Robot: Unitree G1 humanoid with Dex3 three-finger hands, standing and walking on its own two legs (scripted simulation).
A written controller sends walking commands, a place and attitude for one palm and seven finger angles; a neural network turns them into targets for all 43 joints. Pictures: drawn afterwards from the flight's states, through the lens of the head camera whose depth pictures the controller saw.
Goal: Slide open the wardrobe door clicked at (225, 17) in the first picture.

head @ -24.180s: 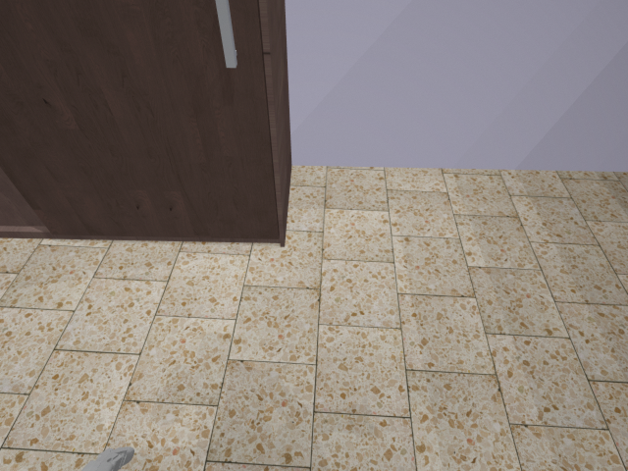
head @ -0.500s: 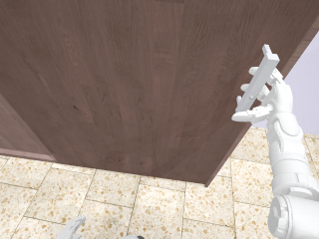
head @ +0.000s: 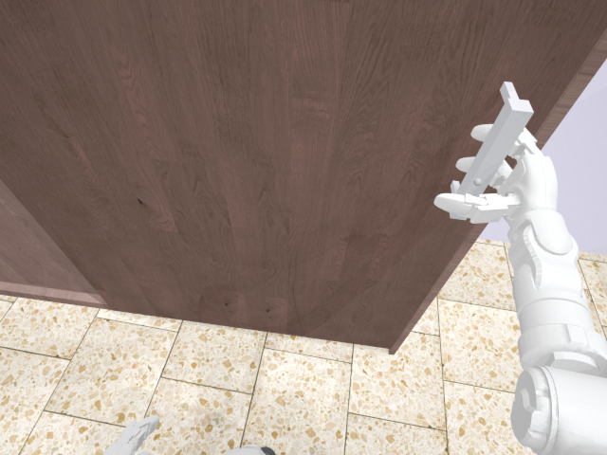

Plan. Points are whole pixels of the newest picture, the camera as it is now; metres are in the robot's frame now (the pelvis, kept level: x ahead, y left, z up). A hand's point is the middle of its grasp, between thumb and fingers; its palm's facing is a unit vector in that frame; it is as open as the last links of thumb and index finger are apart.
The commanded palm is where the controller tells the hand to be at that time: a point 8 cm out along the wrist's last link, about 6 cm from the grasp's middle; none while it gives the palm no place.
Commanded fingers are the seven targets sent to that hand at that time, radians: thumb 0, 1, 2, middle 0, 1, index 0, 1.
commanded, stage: grip the handle and tug to test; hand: right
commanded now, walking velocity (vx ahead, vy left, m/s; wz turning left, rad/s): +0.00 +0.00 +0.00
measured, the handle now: (480, 156) +0.51 -0.19 +0.14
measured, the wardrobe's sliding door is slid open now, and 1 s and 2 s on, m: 0.00 0.00 0.01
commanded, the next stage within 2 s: tug the door sideways, standing still in 1.14 s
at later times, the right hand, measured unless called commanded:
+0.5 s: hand (475, 179) +0.45 -0.17 +0.14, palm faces +0.01 +1.00 +0.00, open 6.0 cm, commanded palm +0.41 -0.22 +0.14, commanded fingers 0.00 -0.90 -0.90 0.45 1.40 0.45 1.40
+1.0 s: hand (475, 179) +0.45 -0.16 +0.14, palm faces +0.01 +1.00 +0.00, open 6.1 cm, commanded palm +0.39 -0.23 +0.14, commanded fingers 0.00 -0.90 -0.90 0.45 1.40 0.45 1.40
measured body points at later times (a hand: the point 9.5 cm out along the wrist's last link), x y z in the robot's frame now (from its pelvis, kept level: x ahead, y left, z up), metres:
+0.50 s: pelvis +0.01 +0.00 +0.00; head +0.05 +0.01 +0.45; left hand +0.10 +0.25 -0.11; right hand +0.44 -0.22 +0.15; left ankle +0.08 +0.09 -0.73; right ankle -0.06 -0.11 -0.73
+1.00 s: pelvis +0.01 +0.00 +0.00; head +0.05 +0.01 +0.45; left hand +0.10 +0.26 -0.11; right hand +0.44 -0.22 +0.15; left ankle +0.08 +0.09 -0.73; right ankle -0.06 -0.11 -0.73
